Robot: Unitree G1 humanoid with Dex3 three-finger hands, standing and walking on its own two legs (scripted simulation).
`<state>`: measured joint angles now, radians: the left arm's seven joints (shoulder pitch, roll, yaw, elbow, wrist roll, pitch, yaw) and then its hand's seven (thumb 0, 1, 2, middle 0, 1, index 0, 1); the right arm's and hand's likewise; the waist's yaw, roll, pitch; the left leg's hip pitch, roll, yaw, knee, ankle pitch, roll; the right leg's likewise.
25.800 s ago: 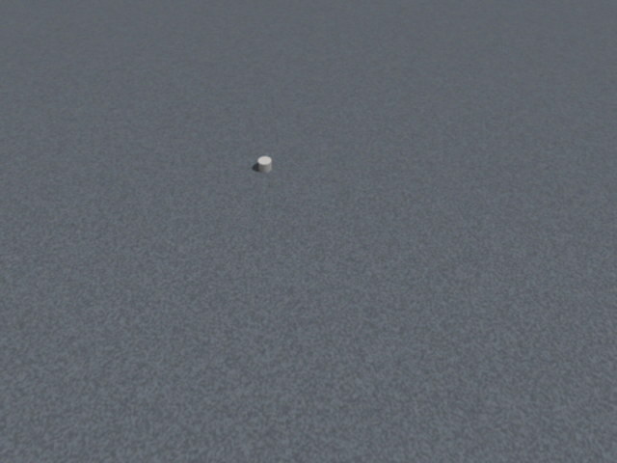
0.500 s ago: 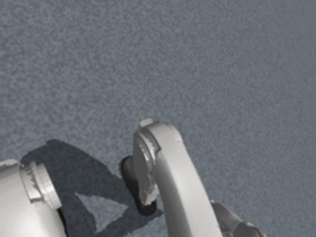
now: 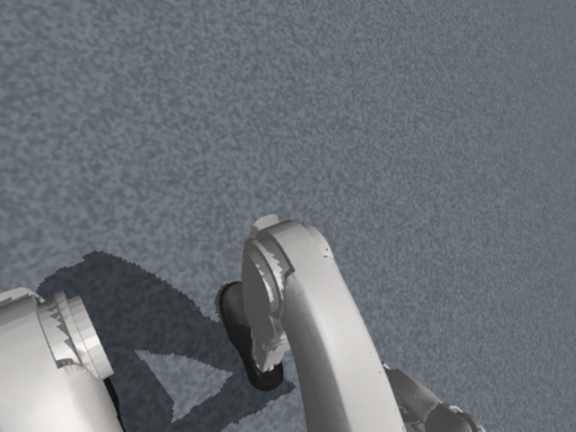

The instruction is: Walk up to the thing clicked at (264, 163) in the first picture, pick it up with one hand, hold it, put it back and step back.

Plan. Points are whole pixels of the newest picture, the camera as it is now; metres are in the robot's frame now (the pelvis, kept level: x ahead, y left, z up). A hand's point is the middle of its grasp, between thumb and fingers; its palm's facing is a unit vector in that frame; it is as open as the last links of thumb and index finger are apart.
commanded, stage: open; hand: left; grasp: from above
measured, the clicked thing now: out of the picture +0.45 +0.36 -0.27
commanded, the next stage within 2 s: withdraw in 0.54 s
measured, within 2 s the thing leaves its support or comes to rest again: neither
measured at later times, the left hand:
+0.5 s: hand out of the picture +0.44 +0.36 -0.24, palm faces -0.40 -0.17 -0.90, open 13.4 cm
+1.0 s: hand out of the picture +0.46 +0.37 -0.14, palm faces -0.26 -0.09 -0.96, open 14.0 cm
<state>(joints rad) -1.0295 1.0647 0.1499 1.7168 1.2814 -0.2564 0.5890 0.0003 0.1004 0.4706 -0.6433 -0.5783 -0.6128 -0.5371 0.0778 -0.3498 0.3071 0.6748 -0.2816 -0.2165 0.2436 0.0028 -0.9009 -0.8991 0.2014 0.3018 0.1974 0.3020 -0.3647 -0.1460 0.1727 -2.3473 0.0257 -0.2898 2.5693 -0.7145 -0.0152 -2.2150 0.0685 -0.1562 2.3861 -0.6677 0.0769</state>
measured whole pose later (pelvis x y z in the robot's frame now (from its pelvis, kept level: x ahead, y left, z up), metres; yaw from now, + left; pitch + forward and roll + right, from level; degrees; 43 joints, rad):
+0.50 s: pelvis +0.00 +0.00 +0.00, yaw +0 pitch +27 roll -15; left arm -1.04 1.07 0.15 1.71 1.29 -0.25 0.60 0.00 -0.38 0.87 -0.18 -0.91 -0.19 -0.91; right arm 0.09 -0.35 0.31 0.66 -0.28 -0.23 0.24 0.00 -0.90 -0.90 0.20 0.30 0.20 0.30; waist -0.37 -0.15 0.17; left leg -2.35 0.03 -0.29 2.57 -0.72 -0.01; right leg -2.22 0.07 -0.16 2.38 -0.67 0.07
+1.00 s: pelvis +0.01 +0.00 +0.01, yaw +2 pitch +31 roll -13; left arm -0.91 0.89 0.14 1.35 1.23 -0.17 0.47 0.00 -0.49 0.98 -0.09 -1.00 -0.09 -0.99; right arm 0.15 -0.32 0.18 0.70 -0.21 -0.16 0.27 0.00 -0.90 -0.90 0.20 0.30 0.20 0.30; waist -0.28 -0.03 0.00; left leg -2.35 0.02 -0.25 2.51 -0.71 -0.02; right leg -2.23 0.04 -0.13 2.36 -0.69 0.06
